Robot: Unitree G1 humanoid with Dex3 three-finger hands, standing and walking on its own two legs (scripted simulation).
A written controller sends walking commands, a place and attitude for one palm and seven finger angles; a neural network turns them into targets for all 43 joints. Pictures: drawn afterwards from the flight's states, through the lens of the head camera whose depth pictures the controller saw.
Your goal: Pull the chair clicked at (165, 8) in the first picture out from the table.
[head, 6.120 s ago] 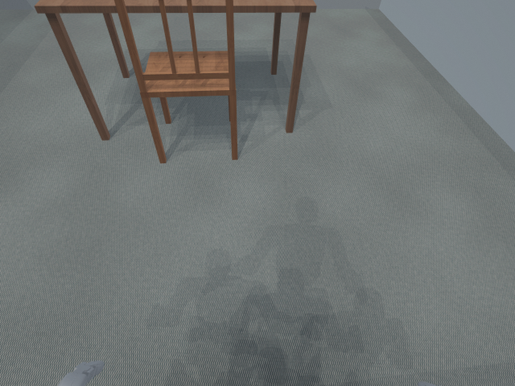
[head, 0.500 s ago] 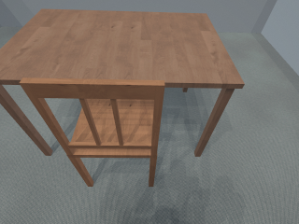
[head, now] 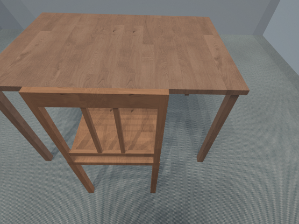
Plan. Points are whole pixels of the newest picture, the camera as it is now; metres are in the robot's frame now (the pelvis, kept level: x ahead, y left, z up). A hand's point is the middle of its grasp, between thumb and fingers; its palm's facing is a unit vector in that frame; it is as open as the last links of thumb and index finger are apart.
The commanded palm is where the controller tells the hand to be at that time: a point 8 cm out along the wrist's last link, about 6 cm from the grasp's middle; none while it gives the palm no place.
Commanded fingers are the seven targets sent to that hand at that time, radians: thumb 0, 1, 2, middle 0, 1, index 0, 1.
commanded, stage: look again from close up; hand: left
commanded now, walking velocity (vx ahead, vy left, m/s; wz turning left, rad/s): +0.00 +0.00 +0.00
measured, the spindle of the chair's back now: (93, 131) +0.44 +0.24 -0.09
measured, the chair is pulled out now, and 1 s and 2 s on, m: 0.00 0.00 0.00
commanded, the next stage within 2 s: raise the hand toward the chair's back in 0.34 s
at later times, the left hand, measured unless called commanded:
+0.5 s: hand out of the picture +0.02 +0.18 -0.16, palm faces +0.11 -0.97 -0.21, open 7.3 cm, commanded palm +0.10 +0.22 -0.07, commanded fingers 0.00 0.81 0.86 -0.19 -0.29 -0.19 -0.29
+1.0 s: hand out of the picture +0.11 +0.19 -0.07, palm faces +0.23 -0.97 -0.04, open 10.4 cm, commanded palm +0.11 +0.23 -0.06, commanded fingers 0.00 0.22 0.61 -0.13 -0.19 -0.13 -0.19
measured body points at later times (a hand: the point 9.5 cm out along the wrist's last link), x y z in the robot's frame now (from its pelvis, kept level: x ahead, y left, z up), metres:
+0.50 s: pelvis +0.00 +0.00 +0.00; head +0.02 +0.01 +0.45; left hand +0.02 +0.23 -0.14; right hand +0.02 -0.22 -0.16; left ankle -0.01 +0.11 -0.74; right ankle -0.06 -0.09 -0.74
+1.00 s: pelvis -0.08 -0.02 -0.11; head -0.01 +0.00 +0.34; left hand +0.09 +0.24 -0.06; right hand +0.17 -0.24 -0.16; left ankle -0.01 +0.11 -0.74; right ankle -0.06 -0.09 -0.74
